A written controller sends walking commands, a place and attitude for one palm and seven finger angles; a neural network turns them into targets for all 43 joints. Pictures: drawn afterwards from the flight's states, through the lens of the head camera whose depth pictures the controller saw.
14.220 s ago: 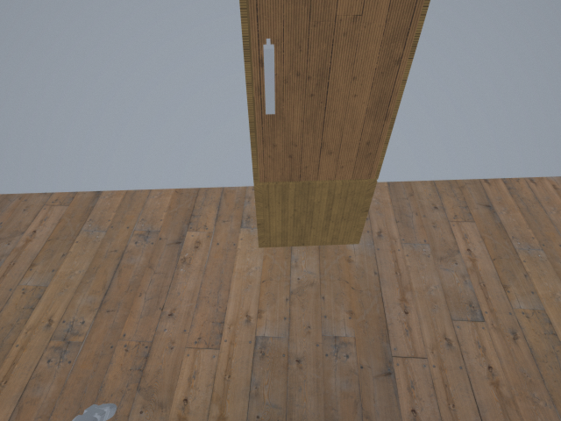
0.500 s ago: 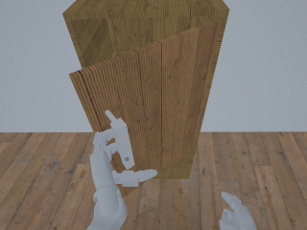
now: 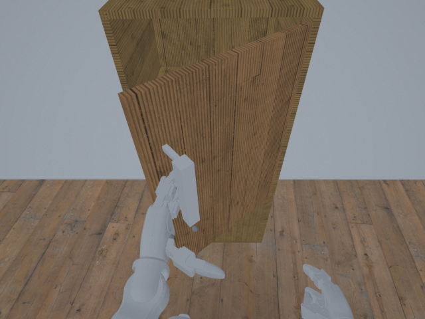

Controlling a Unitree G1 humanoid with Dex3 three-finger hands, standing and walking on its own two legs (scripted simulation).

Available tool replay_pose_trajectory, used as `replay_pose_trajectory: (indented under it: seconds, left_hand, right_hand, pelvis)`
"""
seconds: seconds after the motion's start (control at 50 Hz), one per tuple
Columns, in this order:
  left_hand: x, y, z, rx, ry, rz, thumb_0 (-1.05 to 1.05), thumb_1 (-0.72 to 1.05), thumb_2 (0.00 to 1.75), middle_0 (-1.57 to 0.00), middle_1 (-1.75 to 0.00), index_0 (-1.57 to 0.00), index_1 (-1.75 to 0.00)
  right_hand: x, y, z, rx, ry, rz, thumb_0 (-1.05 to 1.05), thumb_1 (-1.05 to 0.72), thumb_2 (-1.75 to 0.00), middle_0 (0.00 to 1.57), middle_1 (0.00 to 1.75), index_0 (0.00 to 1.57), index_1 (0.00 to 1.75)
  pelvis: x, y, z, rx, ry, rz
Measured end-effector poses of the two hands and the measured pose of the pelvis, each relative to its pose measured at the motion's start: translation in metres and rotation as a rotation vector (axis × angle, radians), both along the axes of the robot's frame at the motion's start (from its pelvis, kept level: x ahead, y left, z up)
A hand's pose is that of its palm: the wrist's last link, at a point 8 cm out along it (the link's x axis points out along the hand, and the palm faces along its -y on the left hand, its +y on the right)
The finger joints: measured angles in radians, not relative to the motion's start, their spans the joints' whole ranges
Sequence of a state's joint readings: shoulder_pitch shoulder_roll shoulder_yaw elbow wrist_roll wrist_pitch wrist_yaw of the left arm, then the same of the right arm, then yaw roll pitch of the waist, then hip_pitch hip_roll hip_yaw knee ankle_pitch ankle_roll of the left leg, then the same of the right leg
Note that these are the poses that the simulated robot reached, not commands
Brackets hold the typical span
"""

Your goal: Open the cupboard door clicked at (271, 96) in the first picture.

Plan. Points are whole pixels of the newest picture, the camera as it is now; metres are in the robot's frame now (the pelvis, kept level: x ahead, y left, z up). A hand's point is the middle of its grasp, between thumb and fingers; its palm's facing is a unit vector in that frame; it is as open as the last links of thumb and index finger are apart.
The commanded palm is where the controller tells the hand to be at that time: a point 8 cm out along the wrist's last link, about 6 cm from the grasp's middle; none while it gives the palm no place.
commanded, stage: slide the hand sideways off the handle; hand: left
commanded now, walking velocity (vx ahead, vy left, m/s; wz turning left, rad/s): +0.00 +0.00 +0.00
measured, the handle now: (180, 187) +0.33 +0.08 +0.10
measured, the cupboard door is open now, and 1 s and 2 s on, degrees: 40 42 42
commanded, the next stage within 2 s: draw the hand back to the body in 1.04 s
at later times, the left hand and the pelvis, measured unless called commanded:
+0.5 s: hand (187, 239) +0.23 +0.06 +0.09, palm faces -0.05 -1.00 +0.03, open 16.1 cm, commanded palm +0.20 +0.12 +0.09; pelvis +0.00 +0.00 +0.00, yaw -2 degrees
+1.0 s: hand (149, 265) +0.19 +0.11 +0.09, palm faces +0.03 -1.00 -0.01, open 16.2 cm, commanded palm +0.15 +0.17 +0.09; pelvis +0.02 -0.01 -0.01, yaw -1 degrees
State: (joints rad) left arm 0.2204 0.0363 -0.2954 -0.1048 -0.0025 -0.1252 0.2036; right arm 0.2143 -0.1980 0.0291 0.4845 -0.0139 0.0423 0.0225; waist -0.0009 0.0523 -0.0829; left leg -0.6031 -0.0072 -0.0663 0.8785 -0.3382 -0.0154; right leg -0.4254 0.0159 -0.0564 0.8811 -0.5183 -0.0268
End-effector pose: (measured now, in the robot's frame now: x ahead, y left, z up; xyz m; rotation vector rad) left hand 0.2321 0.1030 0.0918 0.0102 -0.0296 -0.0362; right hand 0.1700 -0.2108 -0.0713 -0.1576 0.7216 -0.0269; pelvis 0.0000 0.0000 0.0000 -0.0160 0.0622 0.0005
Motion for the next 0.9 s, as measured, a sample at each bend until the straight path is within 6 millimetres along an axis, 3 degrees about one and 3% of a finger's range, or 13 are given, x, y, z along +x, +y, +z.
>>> replay_pose_trajectory:
  seconds: [0.08,0.28,0.66,0.9]
  left_hand:
    - [-0.007,-0.006,-0.002,-0.038,-0.01,-0.07,-0.01,-0.5,0.3,-0.12,-0.32,-0.12,-0.33]
    - [-0.005,-0.011,0.002,-0.039,-0.022,-0.036,-0.01,-0.5,0.3,-0.15,-0.31,-0.14,-0.31]
    - [-0.033,0.023,-0.001,-0.027,0.011,0.011,-0.01,-0.5,0.3,-0.19,-0.32,-0.18,-0.32]
    - [-0.051,0.049,-0.001,-0.007,0.035,0.046,-0.01,-0.5,0.3,-0.18,-0.32,-0.18,-0.32]
  right_hand:
    - [-0.012,-0.003,-0.002,-0.014,-0.006,-0.024,0.01,-0.9,-0.9,0.2,0.3,0.2,0.3]
    - [-0.027,0.0,-0.001,-0.004,0.009,-0.046,0.02,-0.9,-0.9,0.2,0.3,0.2,0.3]
    - [0.012,-0.006,0.007,-0.012,-0.071,-0.019,0.01,-0.9,-0.9,0.2,0.3,0.2,0.3]
    - [0.014,-0.015,0.001,-0.012,-0.077,-0.042,0.02,-0.9,-0.9,0.2,0.3,0.2,0.3]
  pelvis:
    - [-0.006,0.004,-0.001,-0.003,-0.006,-0.004]
    - [-0.007,0.006,0.0,0.006,-0.004,-0.032]
    - [0.011,0.001,-0.006,0.01,0.039,-0.031]
    - [0.019,-0.007,-0.01,0.012,0.065,-0.024]
